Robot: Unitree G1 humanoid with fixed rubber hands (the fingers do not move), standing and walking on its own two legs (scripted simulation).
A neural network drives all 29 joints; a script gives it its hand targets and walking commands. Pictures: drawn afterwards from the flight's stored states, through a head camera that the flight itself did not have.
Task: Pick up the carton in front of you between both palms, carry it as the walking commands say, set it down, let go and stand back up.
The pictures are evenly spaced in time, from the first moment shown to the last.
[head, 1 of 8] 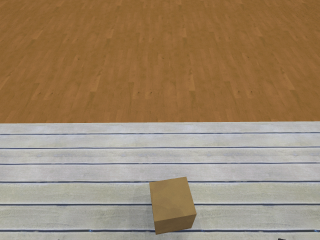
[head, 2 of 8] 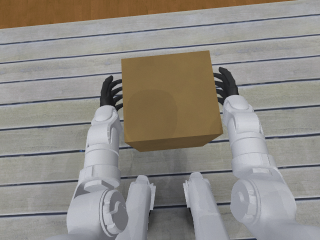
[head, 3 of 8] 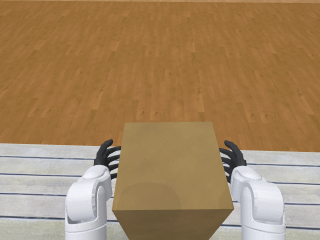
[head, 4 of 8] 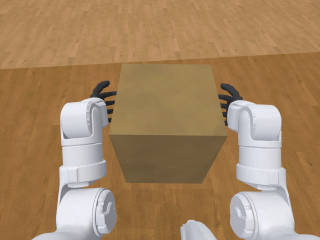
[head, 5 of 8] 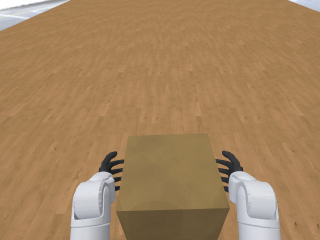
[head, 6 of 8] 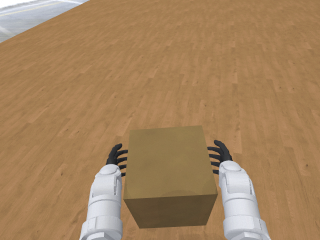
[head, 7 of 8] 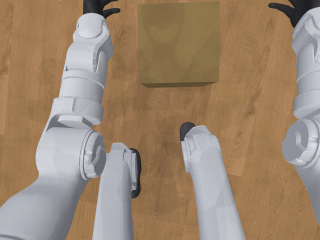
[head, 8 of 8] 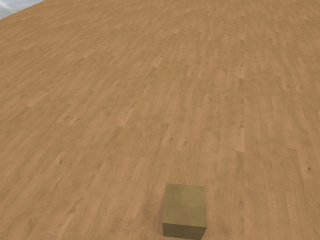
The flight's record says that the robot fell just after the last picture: no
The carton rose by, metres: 1.04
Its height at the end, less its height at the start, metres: +0.32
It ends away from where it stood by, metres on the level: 5.30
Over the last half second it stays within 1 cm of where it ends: yes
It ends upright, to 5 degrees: yes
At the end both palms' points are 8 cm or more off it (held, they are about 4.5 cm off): yes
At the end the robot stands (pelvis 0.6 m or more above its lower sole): yes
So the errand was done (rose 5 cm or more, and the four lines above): yes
